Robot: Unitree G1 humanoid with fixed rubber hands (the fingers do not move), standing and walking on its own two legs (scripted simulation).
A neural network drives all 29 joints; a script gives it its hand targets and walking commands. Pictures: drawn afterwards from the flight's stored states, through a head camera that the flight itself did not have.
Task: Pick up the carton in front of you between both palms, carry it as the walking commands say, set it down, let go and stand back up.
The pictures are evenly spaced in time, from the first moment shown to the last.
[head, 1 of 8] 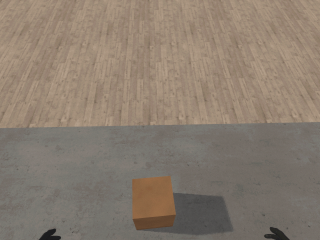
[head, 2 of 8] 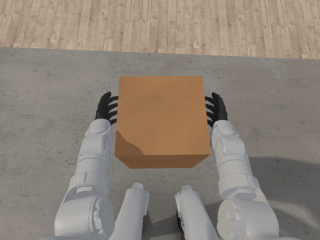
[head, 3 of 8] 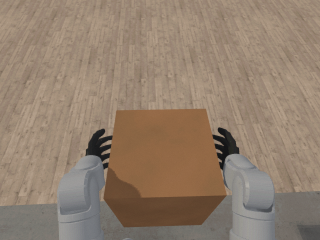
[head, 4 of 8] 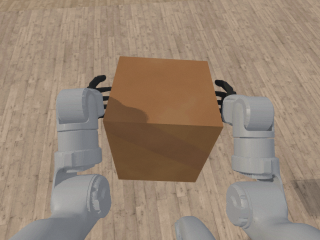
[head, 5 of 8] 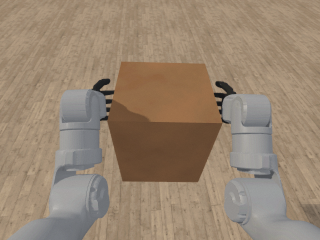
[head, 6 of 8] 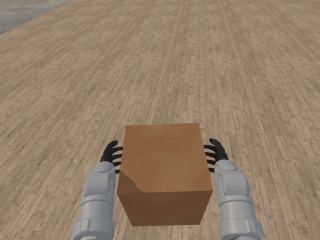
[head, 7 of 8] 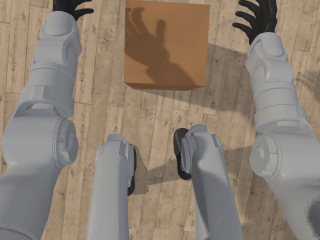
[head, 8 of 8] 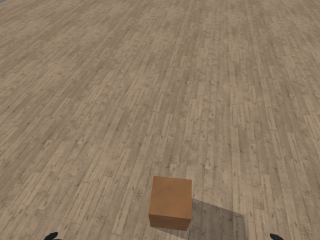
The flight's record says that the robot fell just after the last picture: no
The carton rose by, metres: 1.18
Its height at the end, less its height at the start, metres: +0.44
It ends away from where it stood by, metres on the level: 5.12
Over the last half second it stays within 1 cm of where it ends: yes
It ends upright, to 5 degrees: yes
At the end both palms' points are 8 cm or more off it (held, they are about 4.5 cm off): yes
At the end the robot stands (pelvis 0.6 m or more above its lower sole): yes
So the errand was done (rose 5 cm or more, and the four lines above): yes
